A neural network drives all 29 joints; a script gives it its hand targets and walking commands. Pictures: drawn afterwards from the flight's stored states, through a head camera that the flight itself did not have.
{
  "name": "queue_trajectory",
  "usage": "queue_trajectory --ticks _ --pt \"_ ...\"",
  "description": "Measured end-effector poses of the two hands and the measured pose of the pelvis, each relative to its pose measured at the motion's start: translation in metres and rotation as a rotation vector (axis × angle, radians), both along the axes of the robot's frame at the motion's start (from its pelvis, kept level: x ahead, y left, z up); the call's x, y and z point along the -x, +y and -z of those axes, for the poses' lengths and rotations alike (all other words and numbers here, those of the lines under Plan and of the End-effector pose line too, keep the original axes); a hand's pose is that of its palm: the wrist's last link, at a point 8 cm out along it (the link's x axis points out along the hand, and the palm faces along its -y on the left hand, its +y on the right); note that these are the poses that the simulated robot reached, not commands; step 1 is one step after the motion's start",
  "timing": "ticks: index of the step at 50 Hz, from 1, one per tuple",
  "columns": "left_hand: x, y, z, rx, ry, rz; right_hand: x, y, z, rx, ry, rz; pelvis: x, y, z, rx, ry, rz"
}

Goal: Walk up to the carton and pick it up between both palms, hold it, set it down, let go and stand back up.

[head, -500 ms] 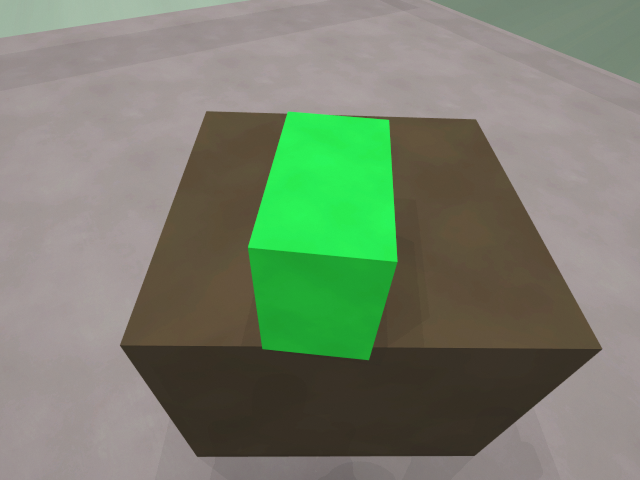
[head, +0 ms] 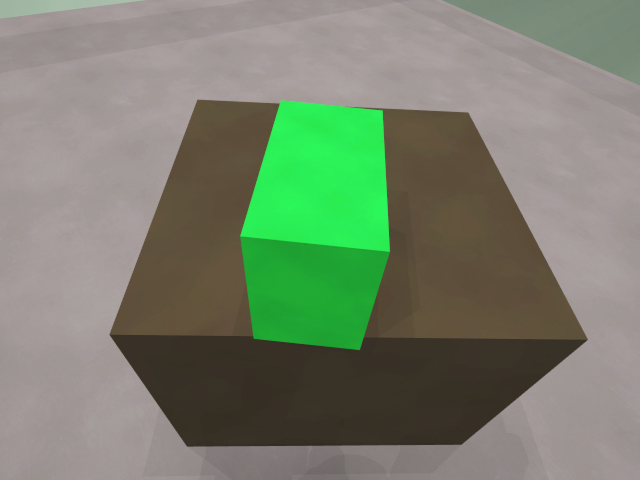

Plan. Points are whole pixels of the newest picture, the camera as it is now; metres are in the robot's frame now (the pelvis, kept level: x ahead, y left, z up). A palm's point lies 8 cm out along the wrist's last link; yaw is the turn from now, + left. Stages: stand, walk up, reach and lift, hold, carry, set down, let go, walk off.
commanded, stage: stand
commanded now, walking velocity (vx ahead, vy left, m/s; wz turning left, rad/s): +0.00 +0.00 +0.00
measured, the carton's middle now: (319, 222) +0.50 +0.00 +0.01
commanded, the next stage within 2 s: none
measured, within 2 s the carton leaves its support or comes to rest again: neither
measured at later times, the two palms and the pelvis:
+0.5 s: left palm out of the picture -0.02 +0.20 -0.15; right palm out of the picture -0.02 -0.19 -0.14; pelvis +0.02 +0.00 +0.00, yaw +0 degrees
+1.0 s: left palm out of the picture +0.00 +0.18 -0.15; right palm out of the picture +0.01 -0.20 -0.14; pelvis +0.04 -0.01 +0.00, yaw +1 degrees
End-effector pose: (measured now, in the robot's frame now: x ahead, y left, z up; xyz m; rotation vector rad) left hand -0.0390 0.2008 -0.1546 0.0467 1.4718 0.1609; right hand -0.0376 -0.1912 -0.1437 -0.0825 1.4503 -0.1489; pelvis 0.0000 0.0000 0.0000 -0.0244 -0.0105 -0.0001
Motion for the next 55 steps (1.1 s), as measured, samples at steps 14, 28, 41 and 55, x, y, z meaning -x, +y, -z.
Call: queue_trajectory --ticks 14,28,41,55 --pt "-0.008 -0.002 -0.003 -0.009 -0.017 -0.009 -0.010 -0.003 0.001 -0.004 0.005 -0.010 -0.005 -0.003 -0.001 -0.002 0.004 -0.006" --pt "-0.024 -0.003 -0.001 -0.001 -0.026 -0.008 -0.021 -0.001 -0.001 -0.002 0.009 -0.009 -0.018 -0.003 -0.002 -0.010 -0.001 -0.011" --pt "-0.022 -0.011 -0.005 -0.011 0.018 -0.018 -0.037 -0.010 0.002 -0.003 0.013 -0.016 -0.028 -0.007 -0.002 -0.010 -0.004 -0.013" --pt "-0.042 -0.019 -0.003 0.001 0.007 -0.027 -0.053 -0.014 0.000 0.006 0.032 -0.031 -0.044 -0.011 -0.002 -0.012 -0.006 -0.023"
